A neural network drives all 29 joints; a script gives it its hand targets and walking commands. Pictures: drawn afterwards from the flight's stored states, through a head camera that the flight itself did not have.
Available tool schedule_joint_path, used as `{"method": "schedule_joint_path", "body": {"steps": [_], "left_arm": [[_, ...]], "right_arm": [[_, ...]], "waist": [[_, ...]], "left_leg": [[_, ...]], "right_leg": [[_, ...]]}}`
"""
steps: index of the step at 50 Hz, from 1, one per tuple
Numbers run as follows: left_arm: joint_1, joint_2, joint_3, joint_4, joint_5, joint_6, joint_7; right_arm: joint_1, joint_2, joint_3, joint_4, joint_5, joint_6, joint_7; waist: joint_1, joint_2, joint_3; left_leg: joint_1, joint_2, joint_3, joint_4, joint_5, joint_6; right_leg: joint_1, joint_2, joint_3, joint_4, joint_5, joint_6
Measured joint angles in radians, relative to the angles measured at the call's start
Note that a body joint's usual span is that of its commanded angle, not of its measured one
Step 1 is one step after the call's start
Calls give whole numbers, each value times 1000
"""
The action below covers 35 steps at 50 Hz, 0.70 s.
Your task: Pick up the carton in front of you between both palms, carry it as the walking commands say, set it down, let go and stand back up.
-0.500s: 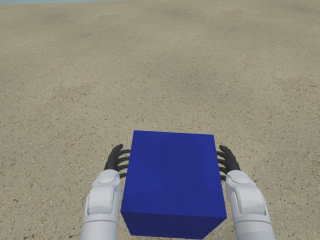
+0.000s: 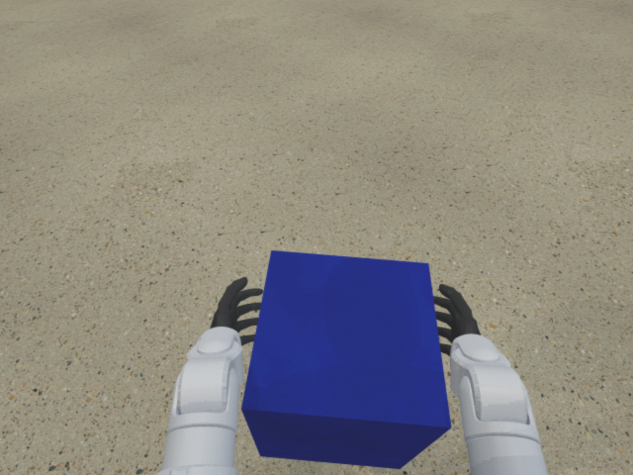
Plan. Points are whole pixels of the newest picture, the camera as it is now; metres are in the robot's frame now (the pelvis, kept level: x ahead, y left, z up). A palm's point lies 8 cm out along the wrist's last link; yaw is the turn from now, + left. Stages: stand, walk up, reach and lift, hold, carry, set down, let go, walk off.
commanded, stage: carry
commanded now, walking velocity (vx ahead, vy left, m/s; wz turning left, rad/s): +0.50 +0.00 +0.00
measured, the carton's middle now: (339, 365) +0.29 +0.00 -0.05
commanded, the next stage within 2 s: none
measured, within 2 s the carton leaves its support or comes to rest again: neither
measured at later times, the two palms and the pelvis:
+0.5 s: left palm (250, 222) +0.49 +0.14 +0.04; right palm (435, 231) +0.47 -0.15 +0.03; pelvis +0.20 +0.01 +0.01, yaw -3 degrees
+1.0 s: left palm (265, 179) +0.61 +0.13 +0.03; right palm (429, 186) +0.59 -0.17 +0.03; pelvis +0.32 +0.00 +0.00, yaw -3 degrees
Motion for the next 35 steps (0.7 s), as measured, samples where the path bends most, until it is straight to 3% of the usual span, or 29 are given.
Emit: {"method": "schedule_joint_path", "body": {"steps": [3,9,12,15,18,23,26,27,30,33,35], "left_arm": [[33,5,-21,-36,-10,-1,11],[78,11,-49,-130,-37,6,30],[69,11,-44,-119,-27,25,27],[62,10,-25,-78,-13,41,19],[50,9,-21,-37,-2,30,13],[63,10,-22,-85,-11,-5,12],[68,11,-27,-132,-21,-1,20],[67,10,-28,-142,-23,5,20],[43,7,-29,-118,-24,5,21],[45,7,-30,-103,-24,3,13],[63,9,-33,-106,-25,-4,11]], "right_arm": [[13,-1,10,-22,8,3,2],[39,-4,32,-91,31,2,0],[35,-3,31,-68,25,7,2],[26,-2,33,-10,14,10,2],[24,-2,20,19,13,1,1],[23,-2,33,-24,29,-22,-7],[19,-1,41,-60,37,-19,-10],[19,-2,41,-71,37,-14,-10],[6,-1,22,-79,32,3,-5],[26,-3,31,-92,19,11,-7],[36,-4,42,-95,18,12,-9]], "waist": [[8,-39,7],[2,-50,9],[-5,-44,-16],[-19,-37,-42],[-34,-14,-33],[-37,-13,18],[-23,-23,42],[-19,-28,43],[-11,25,53],[-8,16,57],[-11,10,56]], "left_leg": [[-108,-15,15,14,30,9],[-119,-3,62,-288,258,0],[-58,-1,95,-361,372,13],[-34,-5,106,-322,306,31],[23,5,95,-385,297,13],[114,16,88,-441,265,-5],[150,18,90,-382,191,-28],[154,17,88,-338,153,-38],[93,46,39,-176,72,-50],[46,12,17,-194,16,-44],[48,4,25,-297,115,-41]], "right_leg": [[37,-13,15,-82,23,12],[121,-20,40,-141,-1,44],[121,-36,53,-15,-120,58],[17,-27,120,249,-271,52],[-105,-10,131,398,-266,49],[-171,0,110,193,-81,63],[-123,11,71,-4,131,67],[-88,11,55,-59,184,53],[-66,42,28,-37,91,-19],[-37,31,31,-63,76,-13],[-16,31,35,-74,67,-12]]}}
